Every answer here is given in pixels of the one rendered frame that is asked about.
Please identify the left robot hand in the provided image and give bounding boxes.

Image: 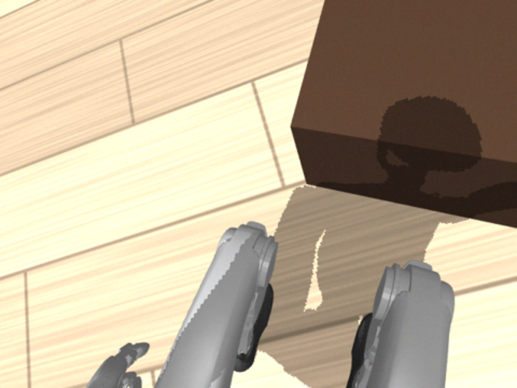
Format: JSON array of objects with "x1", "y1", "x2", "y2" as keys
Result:
[{"x1": 86, "y1": 343, "x2": 149, "y2": 388}]

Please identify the right robot foot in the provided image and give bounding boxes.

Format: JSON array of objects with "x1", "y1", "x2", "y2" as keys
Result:
[{"x1": 346, "y1": 313, "x2": 372, "y2": 388}]

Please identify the left robot foot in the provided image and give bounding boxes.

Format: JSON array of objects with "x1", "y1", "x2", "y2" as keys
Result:
[{"x1": 234, "y1": 283, "x2": 274, "y2": 372}]

